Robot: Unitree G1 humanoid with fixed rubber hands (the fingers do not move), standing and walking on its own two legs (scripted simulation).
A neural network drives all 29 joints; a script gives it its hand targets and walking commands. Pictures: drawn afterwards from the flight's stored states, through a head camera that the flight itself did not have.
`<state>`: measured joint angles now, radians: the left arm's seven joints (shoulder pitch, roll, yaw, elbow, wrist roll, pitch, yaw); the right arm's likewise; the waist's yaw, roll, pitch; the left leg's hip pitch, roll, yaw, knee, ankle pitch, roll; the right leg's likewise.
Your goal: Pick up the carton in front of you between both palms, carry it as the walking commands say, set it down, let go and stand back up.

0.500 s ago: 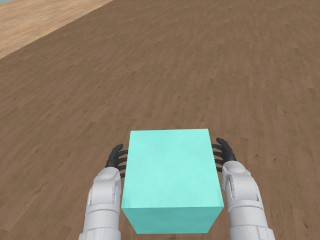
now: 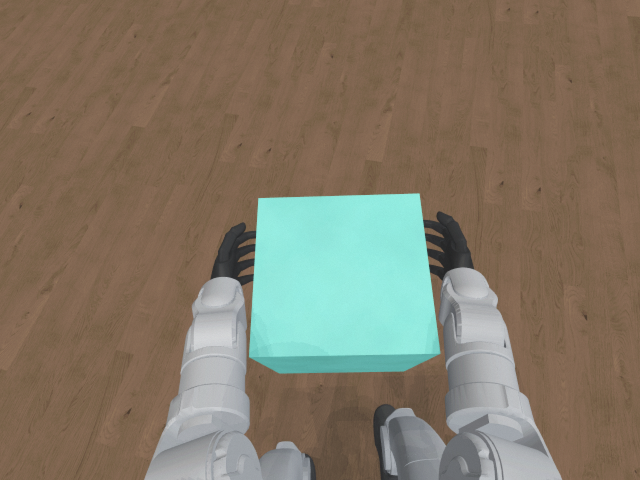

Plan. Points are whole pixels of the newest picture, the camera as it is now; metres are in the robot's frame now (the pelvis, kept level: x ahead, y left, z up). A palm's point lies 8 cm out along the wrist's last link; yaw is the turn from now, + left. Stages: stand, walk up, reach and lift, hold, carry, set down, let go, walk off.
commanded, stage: set down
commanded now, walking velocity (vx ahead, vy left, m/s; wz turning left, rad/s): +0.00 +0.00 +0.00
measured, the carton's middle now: (340, 295) +0.36 -0.02 -0.11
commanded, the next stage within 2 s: none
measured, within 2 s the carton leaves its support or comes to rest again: neither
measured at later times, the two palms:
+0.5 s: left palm (260, 283) +0.43 +0.12 -0.20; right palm (430, 288) +0.39 -0.18 -0.20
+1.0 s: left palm (279, 289) +0.47 +0.11 -0.36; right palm (417, 304) +0.41 -0.18 -0.37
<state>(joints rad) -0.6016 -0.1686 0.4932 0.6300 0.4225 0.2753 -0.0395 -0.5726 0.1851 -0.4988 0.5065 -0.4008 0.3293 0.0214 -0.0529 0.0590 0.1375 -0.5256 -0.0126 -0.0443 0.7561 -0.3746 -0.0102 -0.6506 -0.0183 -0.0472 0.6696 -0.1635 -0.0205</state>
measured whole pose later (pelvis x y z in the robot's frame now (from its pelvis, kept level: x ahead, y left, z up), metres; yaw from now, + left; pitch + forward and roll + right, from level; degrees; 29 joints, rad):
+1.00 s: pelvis -0.05 +0.01 -0.25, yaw +3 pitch +49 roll +2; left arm -1.15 0.10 0.31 0.80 0.17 0.27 0.02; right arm -0.98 0.09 -0.56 0.51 -0.22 0.28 -0.08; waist -0.10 0.07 -0.11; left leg -2.03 -0.08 -0.01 1.80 -0.63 -0.01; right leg -2.17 -0.04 0.03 1.65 -0.34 0.02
